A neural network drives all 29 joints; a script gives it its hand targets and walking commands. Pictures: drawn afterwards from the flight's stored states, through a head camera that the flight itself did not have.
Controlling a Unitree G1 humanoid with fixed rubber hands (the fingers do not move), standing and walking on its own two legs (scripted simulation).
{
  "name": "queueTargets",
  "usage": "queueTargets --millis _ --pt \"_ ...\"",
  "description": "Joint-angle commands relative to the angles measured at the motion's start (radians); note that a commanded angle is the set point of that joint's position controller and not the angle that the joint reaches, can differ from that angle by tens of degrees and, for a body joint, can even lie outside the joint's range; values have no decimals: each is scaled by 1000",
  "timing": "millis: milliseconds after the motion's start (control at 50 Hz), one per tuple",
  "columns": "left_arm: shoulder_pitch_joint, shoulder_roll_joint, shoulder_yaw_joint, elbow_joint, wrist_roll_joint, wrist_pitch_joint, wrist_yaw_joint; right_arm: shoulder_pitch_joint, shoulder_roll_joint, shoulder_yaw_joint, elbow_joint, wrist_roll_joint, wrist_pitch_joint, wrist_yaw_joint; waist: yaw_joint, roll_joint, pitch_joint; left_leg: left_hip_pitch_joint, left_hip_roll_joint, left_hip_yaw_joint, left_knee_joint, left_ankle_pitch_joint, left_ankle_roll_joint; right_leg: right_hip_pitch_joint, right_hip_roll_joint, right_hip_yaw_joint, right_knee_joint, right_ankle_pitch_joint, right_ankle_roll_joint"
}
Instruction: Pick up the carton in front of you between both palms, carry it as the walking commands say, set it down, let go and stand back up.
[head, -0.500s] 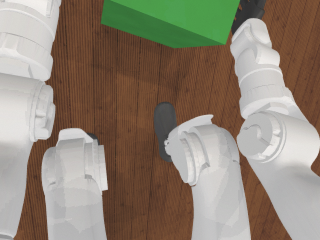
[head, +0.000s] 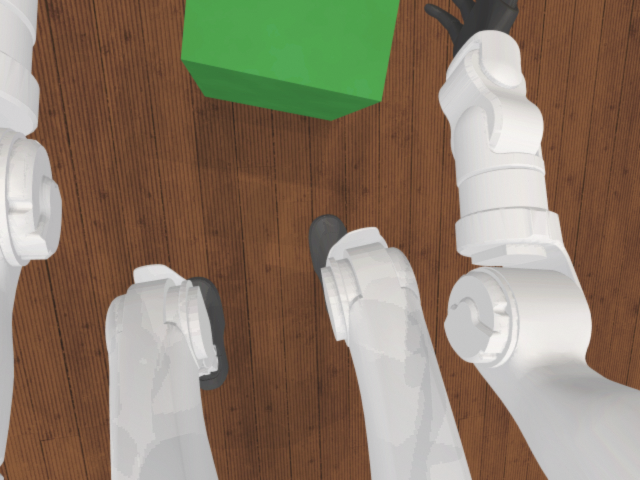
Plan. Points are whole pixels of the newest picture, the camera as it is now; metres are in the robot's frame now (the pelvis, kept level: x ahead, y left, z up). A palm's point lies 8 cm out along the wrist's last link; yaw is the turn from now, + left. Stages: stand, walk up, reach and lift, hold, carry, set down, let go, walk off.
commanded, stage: set down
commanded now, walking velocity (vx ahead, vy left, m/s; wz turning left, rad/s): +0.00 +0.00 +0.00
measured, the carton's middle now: (287, 18) +0.58 -0.08 -0.32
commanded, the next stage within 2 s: let go in 0.62 s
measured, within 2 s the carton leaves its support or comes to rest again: neither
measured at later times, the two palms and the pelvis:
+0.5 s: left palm out of the picture +0.64 +0.14 +0.03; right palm out of the picture +0.50 -0.23 +0.02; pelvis +0.02 +0.00 +0.13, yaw +2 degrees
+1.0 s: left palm out of the picture +0.51 +0.17 +0.13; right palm out of the picture +0.43 -0.22 +0.14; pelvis +0.06 -0.01 +0.24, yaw +6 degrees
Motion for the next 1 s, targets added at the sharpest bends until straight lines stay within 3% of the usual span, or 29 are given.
queueTargets --millis 0,80,180,320,580,660,740,840,900,980 --pt "-327 98 14 -134 -8 -14 -11 -180 -82 5 -139 0 1 -1 -51 196 -1262 444 -35 69 -279 235 30 844 26 -162 -128 358 13" --pt "-305 61 20 -153 13 2 -30 -128 -77 -31 -157 -27 18 10 -77 256 -1282 524 -41 68 -343 272 19 804 24 -167 -205 360 8" --pt "-256 42 67 -170 74 21 -42 -72 -61 -67 -198 -66 33 27 -74 285 -1306 592 -52 71 -427 320 11 814 28 -172 -295 380 8" --pt "-209 39 115 -219 117 35 -39 -12 -41 -66 -273 -81 49 43 -58 276 -1345 713 -61 75 -550 397 8 896 33 -180 -416 436 12" --pt "-107 -15 157 -246 136 45 -57 94 -13 -79 -314 -115 57 72 -71 272 -1285 1006 -61 50 -813 559 0 1000 20 -182 -679 505 16" --pt "-17 -43 222 -221 182 24 -58 142 20 -83 -300 -156 41 98 -44 229 -1254 1016 -64 46 -888 593 3 1078 16 -172 -743 525 20" --pt "137 -111 293 -274 234 -1 -30 279 28 -67 -312 -202 12 134 -26 210 -1333 1113 -72 43 -946 723 -4 1173 18 -166 -789 610 18" --pt "407 -259 355 -442 270 -29 52 504 -14 -16 -350 -243 -32 209 3 189 -1394 1255 -70 29 -1011 880 -21 1262 25 -158 -840 680 -6" --pt "561 -330 357 -548 257 -52 115 620 -61 29 -358 -243 -54 261 16 159 -1325 1276 -69 24 -1077 811 -26 1353 22 -144 -883 638 -23" --pt "744 -370 333 -659 223 -85 175 770 -112 112 -348 -214 -80 325 35 121 -1148 1221 -66 38 -1190 558 -27 1518 6 -114 -955 525 -43"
